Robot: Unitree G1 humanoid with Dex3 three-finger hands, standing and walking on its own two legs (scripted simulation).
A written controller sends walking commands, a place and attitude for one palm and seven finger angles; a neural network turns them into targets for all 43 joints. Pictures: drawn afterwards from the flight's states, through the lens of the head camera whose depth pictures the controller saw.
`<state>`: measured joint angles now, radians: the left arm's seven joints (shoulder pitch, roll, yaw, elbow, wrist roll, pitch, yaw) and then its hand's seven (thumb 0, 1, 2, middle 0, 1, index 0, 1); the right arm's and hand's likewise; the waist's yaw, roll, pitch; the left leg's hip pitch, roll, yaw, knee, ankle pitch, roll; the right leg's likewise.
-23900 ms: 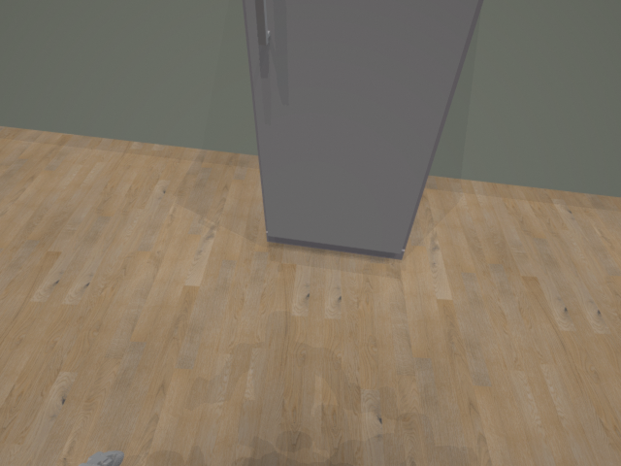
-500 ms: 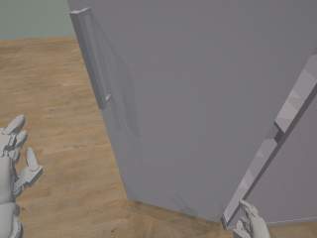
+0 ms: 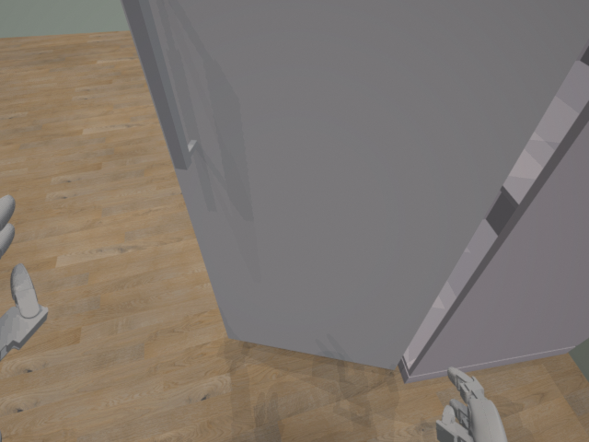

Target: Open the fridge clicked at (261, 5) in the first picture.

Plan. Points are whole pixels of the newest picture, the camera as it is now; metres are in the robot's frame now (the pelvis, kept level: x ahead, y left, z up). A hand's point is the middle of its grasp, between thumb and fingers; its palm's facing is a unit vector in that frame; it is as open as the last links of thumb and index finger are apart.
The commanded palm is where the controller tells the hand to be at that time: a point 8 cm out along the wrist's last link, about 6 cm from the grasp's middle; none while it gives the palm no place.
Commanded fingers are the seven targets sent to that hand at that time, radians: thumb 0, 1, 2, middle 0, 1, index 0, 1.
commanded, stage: step back with the hand held close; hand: left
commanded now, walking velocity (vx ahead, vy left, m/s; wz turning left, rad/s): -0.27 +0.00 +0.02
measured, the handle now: (167, 78) +0.50 +0.22 +0.25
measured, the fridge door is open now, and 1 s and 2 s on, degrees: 69 69 69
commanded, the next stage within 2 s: stop stepping back and stand still in 0.70 s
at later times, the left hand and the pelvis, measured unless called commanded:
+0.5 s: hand out of the picture +0.09 +0.28 +0.17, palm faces +0.57 -0.69 -0.44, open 7.4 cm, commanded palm +0.03 +0.31 +0.19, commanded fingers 0.00 0.90 0.90 -0.20 -0.30 -0.20 -0.30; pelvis -0.08 -0.01 -0.02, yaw +6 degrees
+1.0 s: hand out of the picture -0.11 +0.30 +0.19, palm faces +0.69 -0.65 -0.32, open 7.4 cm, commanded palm -0.15 +0.32 +0.19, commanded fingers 0.00 0.90 0.90 -0.20 -0.30 -0.20 -0.30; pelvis -0.24 +0.00 -0.01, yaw +10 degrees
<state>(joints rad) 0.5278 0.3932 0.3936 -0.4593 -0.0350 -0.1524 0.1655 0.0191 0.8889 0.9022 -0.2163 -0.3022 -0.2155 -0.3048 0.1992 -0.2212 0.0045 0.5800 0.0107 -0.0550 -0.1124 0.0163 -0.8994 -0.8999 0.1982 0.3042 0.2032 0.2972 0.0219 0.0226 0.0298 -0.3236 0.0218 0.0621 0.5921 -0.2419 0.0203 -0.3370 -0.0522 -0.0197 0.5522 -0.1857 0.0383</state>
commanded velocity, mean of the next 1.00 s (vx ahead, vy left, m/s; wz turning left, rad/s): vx -0.20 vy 0.03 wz -0.05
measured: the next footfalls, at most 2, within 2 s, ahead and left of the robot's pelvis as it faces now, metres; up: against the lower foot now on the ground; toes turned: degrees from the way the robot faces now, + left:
right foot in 0.84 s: -0.15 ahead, -0.13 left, +0.00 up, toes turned +12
left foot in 1.04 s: -0.22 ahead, +0.14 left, +0.00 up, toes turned +12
